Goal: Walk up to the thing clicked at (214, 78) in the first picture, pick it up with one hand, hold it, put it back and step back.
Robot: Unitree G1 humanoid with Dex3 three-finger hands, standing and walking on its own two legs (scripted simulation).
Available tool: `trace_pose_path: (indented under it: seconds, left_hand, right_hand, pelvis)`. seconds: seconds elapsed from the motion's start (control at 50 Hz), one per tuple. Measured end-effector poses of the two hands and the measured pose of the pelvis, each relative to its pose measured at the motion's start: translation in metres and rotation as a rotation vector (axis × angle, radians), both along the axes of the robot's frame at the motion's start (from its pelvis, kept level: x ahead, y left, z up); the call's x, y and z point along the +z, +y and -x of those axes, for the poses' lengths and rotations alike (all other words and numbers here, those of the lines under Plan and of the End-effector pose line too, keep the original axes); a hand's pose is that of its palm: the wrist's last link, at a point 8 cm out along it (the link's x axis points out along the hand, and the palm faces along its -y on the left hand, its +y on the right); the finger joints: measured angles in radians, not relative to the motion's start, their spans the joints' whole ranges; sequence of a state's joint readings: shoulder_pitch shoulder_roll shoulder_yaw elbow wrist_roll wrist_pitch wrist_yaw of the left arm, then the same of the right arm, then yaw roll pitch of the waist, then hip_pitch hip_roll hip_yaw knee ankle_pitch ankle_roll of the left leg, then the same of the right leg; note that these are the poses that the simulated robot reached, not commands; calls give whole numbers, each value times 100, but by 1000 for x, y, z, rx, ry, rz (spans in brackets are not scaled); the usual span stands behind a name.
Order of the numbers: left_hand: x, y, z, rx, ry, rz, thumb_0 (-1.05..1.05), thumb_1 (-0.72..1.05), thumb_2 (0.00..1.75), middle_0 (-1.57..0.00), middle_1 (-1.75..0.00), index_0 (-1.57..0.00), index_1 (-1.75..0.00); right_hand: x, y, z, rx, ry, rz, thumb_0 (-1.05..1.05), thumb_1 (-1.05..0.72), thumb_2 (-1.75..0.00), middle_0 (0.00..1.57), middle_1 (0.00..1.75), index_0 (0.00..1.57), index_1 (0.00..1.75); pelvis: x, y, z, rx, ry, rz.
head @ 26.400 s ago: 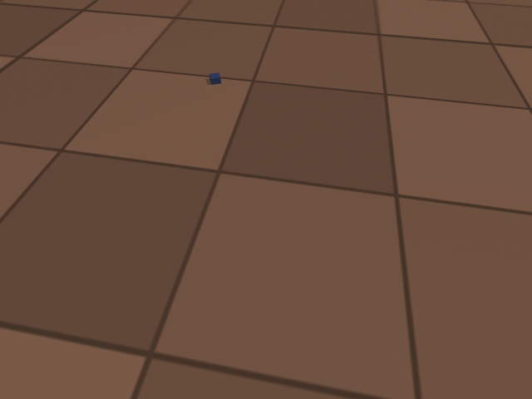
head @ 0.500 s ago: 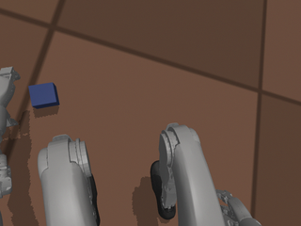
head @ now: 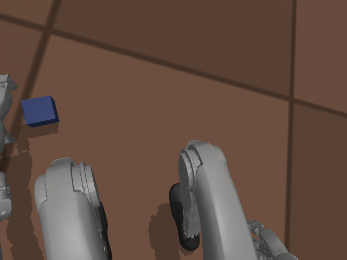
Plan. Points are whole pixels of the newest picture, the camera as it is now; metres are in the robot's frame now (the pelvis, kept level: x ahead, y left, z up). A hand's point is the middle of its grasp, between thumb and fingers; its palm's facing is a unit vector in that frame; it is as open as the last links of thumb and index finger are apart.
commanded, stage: rise first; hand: left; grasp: from above
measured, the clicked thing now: (41, 111) +0.47 +0.30 -0.29
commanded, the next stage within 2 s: approach in 0.88 s
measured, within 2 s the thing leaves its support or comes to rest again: neither
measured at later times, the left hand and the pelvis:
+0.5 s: hand out of the picture +0.43 +0.34 -0.17, palm faces -0.43 -0.11 -0.90, open 13.2 cm; pelvis +0.00 +0.00 +0.00, yaw +0 degrees
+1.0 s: hand out of the picture +0.42 +0.34 -0.17, palm faces -0.44 -0.11 -0.89, open 13.0 cm; pelvis +0.00 +0.00 +0.00, yaw +0 degrees
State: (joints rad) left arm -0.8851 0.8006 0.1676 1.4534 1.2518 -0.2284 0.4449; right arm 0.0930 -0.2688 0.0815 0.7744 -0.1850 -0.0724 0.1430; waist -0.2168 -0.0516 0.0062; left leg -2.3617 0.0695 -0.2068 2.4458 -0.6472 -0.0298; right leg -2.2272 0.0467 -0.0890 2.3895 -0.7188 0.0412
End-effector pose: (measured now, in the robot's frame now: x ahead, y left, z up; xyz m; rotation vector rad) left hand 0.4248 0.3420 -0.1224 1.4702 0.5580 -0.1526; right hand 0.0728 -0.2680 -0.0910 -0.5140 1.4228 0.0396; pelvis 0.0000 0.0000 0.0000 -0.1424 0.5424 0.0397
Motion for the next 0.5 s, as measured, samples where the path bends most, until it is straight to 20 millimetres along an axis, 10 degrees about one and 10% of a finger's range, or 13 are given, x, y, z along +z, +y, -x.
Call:
trace_pose_path:
  seconds: [0.5]
  left_hand:
    - [7,1,-6,-2,-2,-6,0,-37,87,-26,-82,-25,-84]
  right_hand:
    - [2,3,2,-6,1,-16,0,-90,-90,20,30,21,30]
  pelvis:
    - [2,1,-1,1,4,4]
